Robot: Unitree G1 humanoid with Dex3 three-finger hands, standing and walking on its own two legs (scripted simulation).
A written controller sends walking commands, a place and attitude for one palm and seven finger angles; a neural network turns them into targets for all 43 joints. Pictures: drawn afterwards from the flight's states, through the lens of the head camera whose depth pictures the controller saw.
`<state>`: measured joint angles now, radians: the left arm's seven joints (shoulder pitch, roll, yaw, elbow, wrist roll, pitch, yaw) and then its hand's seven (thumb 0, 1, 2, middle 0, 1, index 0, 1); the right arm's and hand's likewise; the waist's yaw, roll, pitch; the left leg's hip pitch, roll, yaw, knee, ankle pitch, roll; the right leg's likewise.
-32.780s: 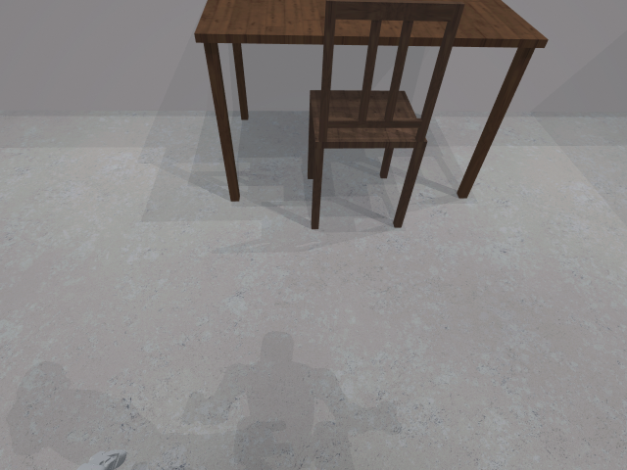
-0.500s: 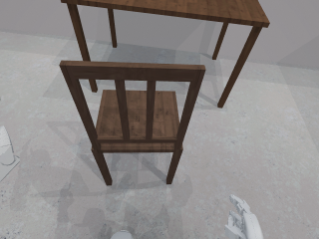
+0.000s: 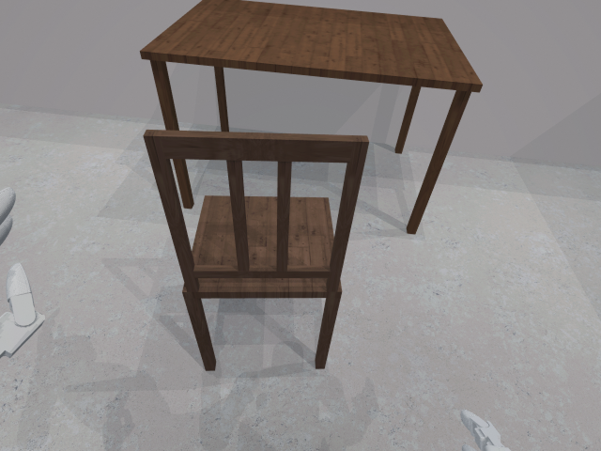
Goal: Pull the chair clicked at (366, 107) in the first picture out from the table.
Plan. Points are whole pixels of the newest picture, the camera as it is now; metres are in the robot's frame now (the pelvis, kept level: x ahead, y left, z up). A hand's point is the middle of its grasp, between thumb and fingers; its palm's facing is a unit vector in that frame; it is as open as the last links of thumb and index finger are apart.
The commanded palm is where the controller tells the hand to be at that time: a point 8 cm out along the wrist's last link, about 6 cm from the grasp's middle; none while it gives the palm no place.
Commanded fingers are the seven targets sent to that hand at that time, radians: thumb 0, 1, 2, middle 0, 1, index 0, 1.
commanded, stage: stop stepping back and stand still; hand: left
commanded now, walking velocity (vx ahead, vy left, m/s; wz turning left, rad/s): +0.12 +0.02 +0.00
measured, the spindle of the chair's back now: (239, 220) +0.57 +0.15 -0.06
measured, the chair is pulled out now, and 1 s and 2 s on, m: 0.57 0.57 0.57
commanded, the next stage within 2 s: let the arm hang, fingers relaxed in 0.14 s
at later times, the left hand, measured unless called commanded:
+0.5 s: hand out of the picture +0.11 +0.16 -0.16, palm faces +0.01 -0.99 -0.13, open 7.4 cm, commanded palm none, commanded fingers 0.00 0.90 0.90 -0.20 -0.30 -0.20 -0.30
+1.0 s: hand out of the picture +0.01 +0.17 -0.16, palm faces +0.04 -0.97 -0.23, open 7.4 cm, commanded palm none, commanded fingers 0.00 0.90 0.90 -0.20 -0.30 -0.20 -0.30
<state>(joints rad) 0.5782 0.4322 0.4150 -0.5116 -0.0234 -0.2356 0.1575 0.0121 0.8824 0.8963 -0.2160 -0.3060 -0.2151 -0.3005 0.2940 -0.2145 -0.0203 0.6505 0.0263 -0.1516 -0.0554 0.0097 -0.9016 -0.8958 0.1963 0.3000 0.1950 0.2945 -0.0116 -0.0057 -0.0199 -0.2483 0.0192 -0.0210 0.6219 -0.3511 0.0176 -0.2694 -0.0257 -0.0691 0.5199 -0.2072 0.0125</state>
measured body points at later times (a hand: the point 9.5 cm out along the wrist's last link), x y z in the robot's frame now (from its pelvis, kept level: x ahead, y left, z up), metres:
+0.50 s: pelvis +0.01 +0.01 +0.00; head +0.04 +0.02 +0.45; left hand +0.10 +0.22 -0.14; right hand +0.11 -0.22 -0.13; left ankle +0.00 +0.11 -0.73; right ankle +0.05 -0.13 -0.73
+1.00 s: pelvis +0.01 -0.01 +0.01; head +0.02 -0.02 +0.46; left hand +0.01 +0.22 -0.14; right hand +0.00 -0.23 -0.15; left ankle +0.00 +0.11 -0.73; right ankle +0.05 -0.13 -0.73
